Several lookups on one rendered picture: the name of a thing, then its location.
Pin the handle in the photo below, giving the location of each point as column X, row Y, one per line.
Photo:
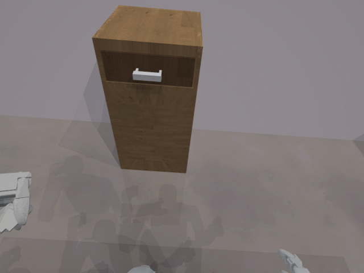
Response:
column 147, row 76

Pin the robot right hand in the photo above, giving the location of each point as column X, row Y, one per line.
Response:
column 293, row 262

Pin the cabinet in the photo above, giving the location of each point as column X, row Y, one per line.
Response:
column 152, row 124

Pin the drawer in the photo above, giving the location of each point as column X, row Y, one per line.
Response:
column 176, row 70

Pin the robot left hand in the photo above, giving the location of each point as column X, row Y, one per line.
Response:
column 15, row 197

